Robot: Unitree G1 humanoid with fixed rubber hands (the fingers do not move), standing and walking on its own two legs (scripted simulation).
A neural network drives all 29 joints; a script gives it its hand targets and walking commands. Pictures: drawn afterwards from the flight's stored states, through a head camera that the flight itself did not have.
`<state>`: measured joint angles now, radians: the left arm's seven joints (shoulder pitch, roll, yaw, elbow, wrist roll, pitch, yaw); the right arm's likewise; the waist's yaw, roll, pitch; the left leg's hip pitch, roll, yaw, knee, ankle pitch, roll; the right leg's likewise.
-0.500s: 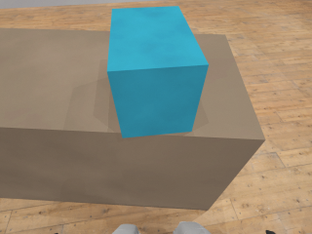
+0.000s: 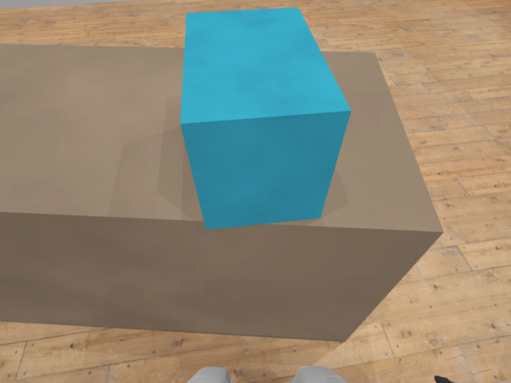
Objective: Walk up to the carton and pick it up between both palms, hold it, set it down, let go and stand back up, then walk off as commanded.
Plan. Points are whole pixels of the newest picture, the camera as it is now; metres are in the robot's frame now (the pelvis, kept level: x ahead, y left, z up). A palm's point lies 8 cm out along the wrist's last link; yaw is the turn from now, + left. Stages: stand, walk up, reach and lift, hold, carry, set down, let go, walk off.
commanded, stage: walk up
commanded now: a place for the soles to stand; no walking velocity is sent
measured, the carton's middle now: (253, 115) +0.51 +0.03 +0.13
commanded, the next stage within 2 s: reach and lift in 0.96 s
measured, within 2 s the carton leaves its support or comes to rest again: neither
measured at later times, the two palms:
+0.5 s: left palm out of the picture +0.08 +0.31 -0.12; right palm out of the picture +0.10 -0.30 -0.10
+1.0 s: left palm out of the picture +0.08 +0.31 -0.12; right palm out of the picture +0.11 -0.30 -0.10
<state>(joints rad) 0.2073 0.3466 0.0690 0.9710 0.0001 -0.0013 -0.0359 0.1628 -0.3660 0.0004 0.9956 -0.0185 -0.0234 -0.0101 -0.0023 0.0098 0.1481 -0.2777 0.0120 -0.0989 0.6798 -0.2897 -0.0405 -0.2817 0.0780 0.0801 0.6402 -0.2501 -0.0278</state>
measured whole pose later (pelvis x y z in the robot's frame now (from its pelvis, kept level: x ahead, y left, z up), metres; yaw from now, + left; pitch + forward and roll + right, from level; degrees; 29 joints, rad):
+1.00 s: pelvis +0.03 +0.00 +0.00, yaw +0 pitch -4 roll -1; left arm 0.21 0.35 0.07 0.95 0.00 0.04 -0.02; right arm 0.13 -0.36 0.00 1.01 -0.05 -0.06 0.00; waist 0.00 0.00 0.15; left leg -0.28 0.01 -0.10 0.68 -0.33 -0.04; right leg -0.29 0.07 0.08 0.63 -0.28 -0.01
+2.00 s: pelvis +0.03 +0.01 +0.02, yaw +0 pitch -8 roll -2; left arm 0.34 0.18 0.00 -0.11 0.00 0.47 0.14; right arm 0.30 -0.33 0.00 0.22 0.10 0.12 0.14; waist 0.00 0.00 0.13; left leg -0.11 0.03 -0.09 0.49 -0.25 -0.04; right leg -0.06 0.06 0.08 0.36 -0.15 0.00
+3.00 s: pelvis +0.01 +0.01 +0.02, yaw -1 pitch -9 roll -1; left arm 0.20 0.02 -0.05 -0.55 -0.01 0.69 0.27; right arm 0.08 -0.41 0.00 -0.04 0.37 0.28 0.10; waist 0.00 -0.03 0.08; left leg -0.08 0.02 -0.06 0.42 -0.18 -0.02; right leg 0.00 0.07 0.07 0.35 -0.19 -0.02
